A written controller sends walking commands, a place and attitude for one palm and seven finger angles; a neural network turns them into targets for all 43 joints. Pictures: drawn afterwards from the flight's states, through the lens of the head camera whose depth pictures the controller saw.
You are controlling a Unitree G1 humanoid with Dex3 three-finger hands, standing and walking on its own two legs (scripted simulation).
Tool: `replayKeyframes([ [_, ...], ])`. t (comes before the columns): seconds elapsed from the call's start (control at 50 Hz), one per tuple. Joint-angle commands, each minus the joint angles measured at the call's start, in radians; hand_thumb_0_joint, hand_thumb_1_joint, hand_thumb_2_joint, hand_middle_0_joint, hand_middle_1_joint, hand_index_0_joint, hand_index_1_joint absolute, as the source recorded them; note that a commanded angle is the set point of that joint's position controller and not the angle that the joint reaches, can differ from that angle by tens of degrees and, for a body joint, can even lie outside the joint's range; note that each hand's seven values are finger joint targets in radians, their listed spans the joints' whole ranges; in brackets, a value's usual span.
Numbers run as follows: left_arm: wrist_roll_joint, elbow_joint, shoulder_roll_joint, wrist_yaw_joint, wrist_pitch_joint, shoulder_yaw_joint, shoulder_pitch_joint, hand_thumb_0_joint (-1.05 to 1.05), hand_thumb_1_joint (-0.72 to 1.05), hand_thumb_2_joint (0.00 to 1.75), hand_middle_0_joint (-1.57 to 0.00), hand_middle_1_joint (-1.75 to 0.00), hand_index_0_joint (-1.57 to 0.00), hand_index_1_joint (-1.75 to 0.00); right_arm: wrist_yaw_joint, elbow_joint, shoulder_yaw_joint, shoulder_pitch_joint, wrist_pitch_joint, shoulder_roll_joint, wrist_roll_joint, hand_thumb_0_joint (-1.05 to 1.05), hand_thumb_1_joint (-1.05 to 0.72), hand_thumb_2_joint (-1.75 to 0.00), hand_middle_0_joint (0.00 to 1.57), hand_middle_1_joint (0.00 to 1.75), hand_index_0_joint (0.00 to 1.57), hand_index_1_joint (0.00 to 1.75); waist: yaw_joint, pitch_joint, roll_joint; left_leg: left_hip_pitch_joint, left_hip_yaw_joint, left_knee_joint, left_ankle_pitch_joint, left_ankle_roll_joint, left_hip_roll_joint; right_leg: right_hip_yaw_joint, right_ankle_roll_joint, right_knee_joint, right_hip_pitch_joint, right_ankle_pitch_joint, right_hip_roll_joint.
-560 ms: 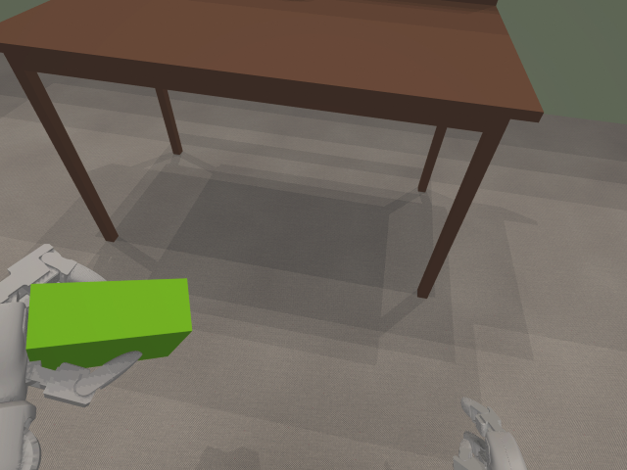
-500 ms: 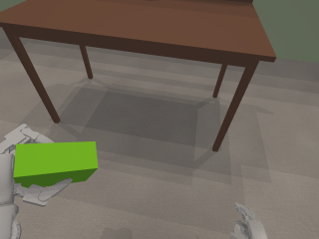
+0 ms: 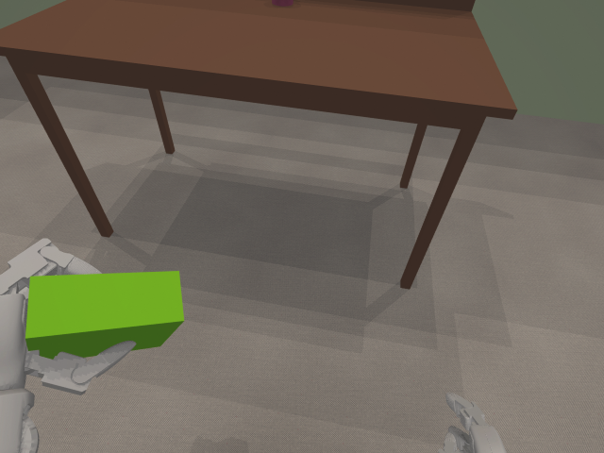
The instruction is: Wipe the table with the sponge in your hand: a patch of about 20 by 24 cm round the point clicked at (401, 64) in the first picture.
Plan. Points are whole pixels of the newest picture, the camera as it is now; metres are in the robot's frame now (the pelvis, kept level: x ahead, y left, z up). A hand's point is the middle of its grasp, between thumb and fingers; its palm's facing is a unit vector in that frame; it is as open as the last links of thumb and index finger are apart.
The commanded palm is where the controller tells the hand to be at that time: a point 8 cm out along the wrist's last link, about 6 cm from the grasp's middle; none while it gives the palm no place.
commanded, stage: walk to a spot facing it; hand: left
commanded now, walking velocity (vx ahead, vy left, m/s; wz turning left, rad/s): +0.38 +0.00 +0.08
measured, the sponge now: (128, 315) +0.22 +0.20 +0.13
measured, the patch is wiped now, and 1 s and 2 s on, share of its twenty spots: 0.00 0.00 0.00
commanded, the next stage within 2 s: turn to face it in 1.24 s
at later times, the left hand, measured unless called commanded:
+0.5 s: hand (104, 264) +0.27 +0.24 +0.15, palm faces +0.44 -0.82 -0.37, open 9.7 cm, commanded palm +0.21 +0.28 +0.18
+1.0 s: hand (205, 184) +0.41 +0.16 +0.16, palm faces +0.40 -0.76 -0.52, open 9.7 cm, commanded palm +0.34 +0.21 +0.18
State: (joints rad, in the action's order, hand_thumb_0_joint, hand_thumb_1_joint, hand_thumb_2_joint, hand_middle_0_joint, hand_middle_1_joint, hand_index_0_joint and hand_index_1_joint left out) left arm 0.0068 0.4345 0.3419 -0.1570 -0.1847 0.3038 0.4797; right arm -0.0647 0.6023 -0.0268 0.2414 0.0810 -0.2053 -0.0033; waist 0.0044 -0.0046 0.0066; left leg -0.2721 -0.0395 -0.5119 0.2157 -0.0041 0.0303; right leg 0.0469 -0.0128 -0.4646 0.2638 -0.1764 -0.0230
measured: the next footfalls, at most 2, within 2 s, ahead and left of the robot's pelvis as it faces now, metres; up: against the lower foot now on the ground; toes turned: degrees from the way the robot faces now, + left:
right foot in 0.86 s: +0.30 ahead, -0.14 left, +0.00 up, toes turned -9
left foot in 1.40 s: +0.30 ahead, +0.07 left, +0.00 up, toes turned +22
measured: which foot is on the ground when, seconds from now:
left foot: down 0.00-0.86, up 0.88-1.00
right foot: down 0.00-0.50, up 0.52-0.84, down 0.86-1.00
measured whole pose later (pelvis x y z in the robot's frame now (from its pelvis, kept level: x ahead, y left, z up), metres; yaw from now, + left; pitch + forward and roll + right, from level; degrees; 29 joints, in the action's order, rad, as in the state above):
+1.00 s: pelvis +0.20 -0.08 -0.01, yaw +4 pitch -2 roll +2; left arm 0.01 0.47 0.36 -0.13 -0.19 0.34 0.46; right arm -0.05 0.66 0.01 0.17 0.03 -0.22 0.00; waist 0.03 0.11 -0.03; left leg -0.46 -0.02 -1.29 0.43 0.02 0.06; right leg -0.23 0.09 -0.65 0.34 -0.28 0.08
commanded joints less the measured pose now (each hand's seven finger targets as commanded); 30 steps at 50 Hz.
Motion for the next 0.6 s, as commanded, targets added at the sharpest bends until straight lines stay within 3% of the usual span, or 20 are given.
replayKeyframes([
  [0.0, -0.009, 0.251, 0.155, -0.026, -0.071, 0.110, -0.112, 0.00, 0.10, 1.30, -1.20, -1.60, -1.20, -1.60, -0.014, -0.153, 0.056, -0.105, 0.051, -0.121, -0.003, 0.00, -0.90, -0.90, 0.20, 0.30, 0.20, 0.30, 0.003, -0.064, -0.111, -0.070, 0.100, 0.171, 0.402, -0.046, 0.095, 0.028, 0.031, 0.030, -0.005, -0.288, 0.041],
  [0.06, 0.002, 0.230, 0.144, -0.033, -0.059, 0.110, -0.113, 0.00, 0.10, 1.30, -1.20, -1.60, -1.20, -1.60, -0.025, -0.152, 0.053, -0.104, 0.043, -0.122, -0.005, 0.00, -0.90, -0.90, 0.20, 0.30, 0.20, 0.30, 0.009, -0.003, -0.174, -0.139, 0.202, 0.241, 0.587, -0.085, 0.155, -0.035, 0.030, -0.065, 0.039, -0.357, 0.003],
  [0.12, 0.000, 0.244, 0.154, -0.037, -0.062, 0.120, -0.146, 0.00, 0.10, 1.30, -1.20, -1.60, -1.20, -1.60, -0.029, -0.141, 0.060, -0.092, 0.047, -0.123, -0.008, 0.00, -0.90, -0.90, 0.20, 0.30, 0.20, 0.30, 0.015, -0.022, -0.192, -0.089, 0.258, 0.229, 0.501, -0.107, 0.197, -0.099, 0.028, -0.147, 0.039, -0.266, -0.004],
  [0.14, -0.001, 0.242, 0.149, -0.035, -0.064, 0.113, -0.140, 0.00, 0.10, 1.30, -1.20, -1.60, -1.20, -1.60, -0.031, -0.135, 0.060, -0.088, 0.049, -0.119, -0.012, 0.00, -0.90, -0.90, 0.20, 0.30, 0.20, 0.30, 0.012, -0.031, -0.185, -0.062, 0.251, 0.203, 0.423, -0.112, 0.205, -0.112, 0.023, -0.130, 0.031, -0.241, 0.003],
  [0.18, -0.004, 0.215, 0.143, -0.032, -0.059, 0.111, -0.120, 0.00, 0.10, 1.30, -1.20, -1.60, -1.20, -1.60, -0.026, -0.128, 0.061, -0.079, 0.047, -0.120, -0.012, 0.00, -0.90, -0.90, 0.20, 0.30, 0.20, 0.30, 0.006, -0.062, -0.157, -0.091, 0.173, 0.130, 0.334, -0.093, 0.175, -0.097, 0.034, -0.056, -0.050, -0.232, 0.024],
  [0.2, -0.004, 0.191, 0.143, -0.028, -0.056, 0.110, -0.106, 0.00, 0.10, 1.30, -1.20, -1.60, -1.20, -1.60, -0.023, -0.131, 0.064, -0.079, 0.043, -0.119, -0.007, 0.00, -0.90, -0.90, 0.20, 0.30, 0.20, 0.30, 0.006, -0.060, -0.101, -0.125, 0.110, 0.069, 0.372, -0.072, 0.131, -0.032, 0.055, -0.004, -0.058, -0.297, 0.057],
  [0.22, -0.005, 0.174, 0.140, -0.025, -0.049, 0.104, -0.101, 0.00, 0.10, 1.30, -1.20, -1.60, -1.20, -1.60, -0.020, -0.137, 0.064, -0.081, 0.040, -0.117, -0.006, 0.00, -0.90, -0.90, 0.20, 0.30, 0.20, 0.30, 0.008, -0.025, -0.021, -0.197, 0.047, -0.024, 0.415, -0.050, 0.073, 0.088, 0.093, 0.058, -0.040, -0.423, 0.120],
  [0.24, -0.003, 0.166, 0.145, -0.022, -0.044, 0.097, -0.113, 0.00, 0.10, 1.30, -1.20, -1.60, -1.20, -1.60, -0.018, -0.134, 0.058, -0.098, 0.037, -0.103, -0.009, 0.00, -0.90, -0.90, 0.20, 0.30, 0.20, 0.30, 0.000, 0.035, 0.113, -0.291, -0.013, -0.161, 0.374, -0.027, 0.018, 0.266, 0.144, 0.150, -0.034, -0.539, 0.211],
  [0.26, -0.002, 0.164, 0.164, -0.026, -0.047, 0.100, -0.145, 0.00, 0.10, 1.30, -1.20, -1.60, -1.20, -1.60, -0.013, -0.125, 0.055, -0.103, 0.038, -0.094, -0.003, 0.00, -0.90, -0.90, 0.20, 0.30, 0.20, 0.30, -0.003, 0.042, 0.233, -0.327, -0.051, -0.327, 0.300, -0.009, -0.007, 0.437, 0.198, 0.239, -0.060, -0.563, 0.324],
  [0.28, 0.000, 0.183, 0.179, -0.030, -0.056, 0.096, -0.195, 0.00, 0.10, 1.30, -1.20, -1.60, -1.20, -1.60, -0.012, -0.127, 0.057, -0.128, 0.042, -0.102, -0.002, 0.00, -0.90, -0.90, 0.20, 0.30, 0.20, 0.30, -0.011, 0.057, 0.228, -0.381, -0.009, -0.439, 0.304, 0.000, 0.013, 0.501, 0.245, 0.274, -0.091, -0.505, 0.388],
  [0.32, 0.007, 0.204, 0.200, -0.033, -0.071, 0.113, -0.237, 0.00, 0.10, 1.30, -1.20, -1.60, -1.20, -1.60, -0.009, -0.111, 0.050, -0.126, 0.040, -0.107, -0.007, 0.00, -0.90, -0.90, 0.20, 0.30, 0.20, 0.30, -0.003, 0.037, 0.133, -0.342, 0.022, -0.411, 0.297, 0.002, 0.053, 0.403, 0.256, 0.241, -0.086, -0.381, 0.389],
  [0.36, 0.005, 0.231, 0.215, -0.033, -0.086, 0.137, -0.205, 0.00, 0.10, 1.30, -1.20, -1.60, -1.20, -1.60, -0.010, -0.111, 0.038, -0.129, 0.032, -0.087, -0.014, 0.00, -0.90, -0.90, 0.20, 0.30, 0.20, 0.30, -0.010, 0.011, 0.134, -0.192, -0.022, -0.236, 0.234, -0.007, 0.061, 0.206, 0.216, 0.178, -0.041, -0.201, 0.318],
  [0.4, -0.005, 0.274, 0.216, -0.038, -0.093, 0.156, -0.176, 0.00, 0.10, 1.30, -1.20, -1.60, -1.20, -1.60, -0.012, -0.120, 0.038, -0.118, 0.029, -0.075, -0.016, 0.00, -0.90, -0.90, 0.20, 0.30, 0.20, 0.30, -0.005, -0.058, 0.096, -0.045, -0.097, -0.060, 0.123, -0.003, 0.008, 0.089, 0.172, 0.091, -0.079, -0.104, 0.253],
  [0.44, -0.018, 0.323, 0.196, -0.040, -0.095, 0.146, -0.154, 0.00, 0.10, 1.30, -1.20, -1.60, -1.20, -1.60, -0.022, -0.133, 0.050, -0.092, 0.037, -0.086, -0.010, 0.00, -0.90, -0.90, 0.20, 0.30, 0.20, 0.30, 0.014, -0.107, -0.029, 0.149, -0.103, 0.076, 0.032, -0.008, 0.003, 0.000, 0.107, -0.097, -0.026, -0.076, 0.175],
  [0.46, -0.024, 0.345, 0.186, -0.044, -0.102, 0.153, -0.129, 0.00, 0.10, 1.30, -1.20, -1.60, -1.20, -1.60, -0.026, -0.139, 0.064, -0.084, 0.040, -0.115, -0.008, 0.00, -0.90, -0.90, 0.20, 0.30, 0.20, 0.30, 0.023, -0.131, -0.205, 0.283, 0.080, 0.152, 0.055, -0.066, 0.120, -0.058, 0.059, -0.301, 0.109, -0.070, 0.102],
  [0.48, -0.026, 0.393, 0.175, -0.047, -0.115, 0.138, -0.112, 0.00, 0.10, 1.30, -1.20, -1.60, -1.20, -1.60, -0.019, -0.145, 0.072, -0.091, 0.041, -0.124, -0.002, 0.00, -0.90, -0.90, 0.20, 0.30, 0.20, 0.30, 0.018, -0.144, -0.398, 0.423, 0.377, 0.182, -0.089, -0.165, 0.337, -0.134, 0.005, -0.512, 0.330, -0.362, 0.028],
  [0.5, -0.012, 0.379, 0.205, -0.052, -0.115, 0.153, -0.104, 0.00, 0.10, 1.30, -1.20, -1.60, -1.20, -1.60, -0.010, -0.144, 0.067, -0.084, 0.045, -0.106, 0.000, 0.00, -0.90, -0.90, 0.20, 0.30, 0.20, 0.30, 0.018, -0.126, -0.319, 0.411, 0.475, 0.214, -0.176, -0.226, 0.397, -0.082, 0.012, -0.653, 0.402, -0.416, 0.036],
  [0.52, -0.015, 0.315, 0.226, -0.039, -0.108, 0.173, -0.082, 0.00, 0.10, 1.30, -1.20, -1.60, -1.20, -1.60, -0.007, -0.121, 0.067, -0.094, 0.052, -0.105, -0.007, 0.00, -0.90, -0.90, 0.20, 0.30, 0.20, 0.30, 0.012, -0.109, -0.268, 0.344, 0.509, 0.225, -0.082, -0.241, 0.431, -0.038, 0.009, -0.719, 0.427, -0.397, 0.074],
  [0.54, -0.015, 0.330, 0.181, -0.031, -0.097, 0.138, -0.107, 0.00, 0.10, 1.30, -1.20, -1.60, -1.20, -1.60, 0.000, -0.118, 0.070, -0.090, 0.054, -0.104, -0.006, 0.00, -0.90, -0.90, 0.20, 0.30, 0.20, 0.30, 0.027, -0.047, -0.207, 0.289, 0.481, 0.229, -0.094, -0.250, 0.428, -0.032, 0.003, -0.730, 0.454, -0.368, 0.107],
  [0.58, -0.013, 0.322, 0.146, -0.021, -0.085, 0.110, -0.088, 0.00, 0.10, 1.30, -1.20, -1.60, -1.20, -1.60, 0.005, -0.104, 0.078, -0.081, 0.058, -0.112, 0.007, 0.00, -0.90, -0.90, 0.20, 0.30, 0.20, 0.30, 0.011, -0.023, -0.198, 0.278, 0.282, 0.211, -0.126, -0.214, 0.367, -0.066, -0.011, -0.675, 0.471, -0.288, 0.124],
])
